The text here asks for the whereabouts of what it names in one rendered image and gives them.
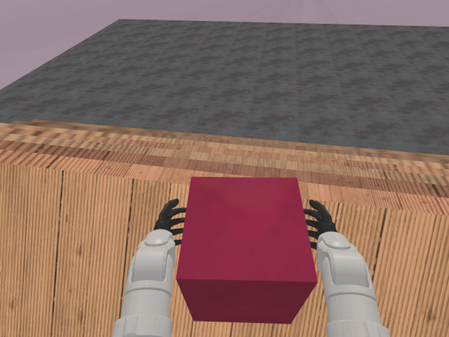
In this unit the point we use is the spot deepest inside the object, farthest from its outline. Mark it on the left robot forearm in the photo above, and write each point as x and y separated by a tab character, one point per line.
146	304

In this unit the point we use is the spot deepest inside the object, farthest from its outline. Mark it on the right robot forearm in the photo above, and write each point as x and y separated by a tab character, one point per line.
348	289

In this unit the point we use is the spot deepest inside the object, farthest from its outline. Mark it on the right robot hand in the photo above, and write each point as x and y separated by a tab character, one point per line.
324	221

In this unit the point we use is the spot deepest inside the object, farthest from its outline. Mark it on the left robot hand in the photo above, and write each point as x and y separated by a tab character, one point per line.
165	222

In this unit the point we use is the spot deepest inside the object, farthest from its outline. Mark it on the carton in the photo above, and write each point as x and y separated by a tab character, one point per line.
245	254

